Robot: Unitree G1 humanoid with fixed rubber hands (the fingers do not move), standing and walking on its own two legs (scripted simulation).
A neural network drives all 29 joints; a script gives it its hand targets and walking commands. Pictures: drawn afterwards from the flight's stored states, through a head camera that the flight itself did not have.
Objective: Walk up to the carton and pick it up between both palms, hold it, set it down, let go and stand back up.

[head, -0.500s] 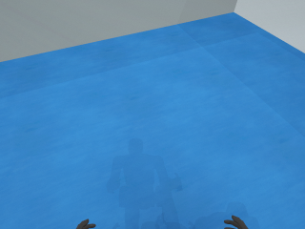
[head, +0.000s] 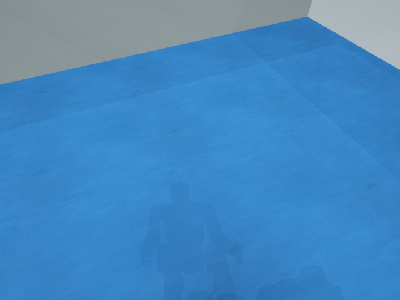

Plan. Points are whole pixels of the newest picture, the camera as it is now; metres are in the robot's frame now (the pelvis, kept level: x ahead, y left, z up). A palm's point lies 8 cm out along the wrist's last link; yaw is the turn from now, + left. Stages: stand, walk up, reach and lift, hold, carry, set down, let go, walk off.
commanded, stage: stand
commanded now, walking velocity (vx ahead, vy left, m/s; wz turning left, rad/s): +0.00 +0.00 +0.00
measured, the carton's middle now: out of the picture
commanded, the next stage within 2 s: walk up in 0.02 s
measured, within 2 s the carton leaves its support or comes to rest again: neither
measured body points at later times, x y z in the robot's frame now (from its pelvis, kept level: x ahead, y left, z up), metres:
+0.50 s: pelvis -0.02 +0.05 -0.01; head +0.02 +0.06 +0.44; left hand +0.04 +0.35 -0.13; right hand +0.14 -0.22 -0.12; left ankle -0.01 +0.23 -0.70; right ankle +0.00 -0.13 -0.73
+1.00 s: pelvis -0.07 +0.14 +0.00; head -0.06 +0.12 +0.45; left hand -0.12 +0.44 -0.09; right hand +0.17 -0.05 -0.13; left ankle -0.11 +0.28 -0.63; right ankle +0.02 +0.08 -0.73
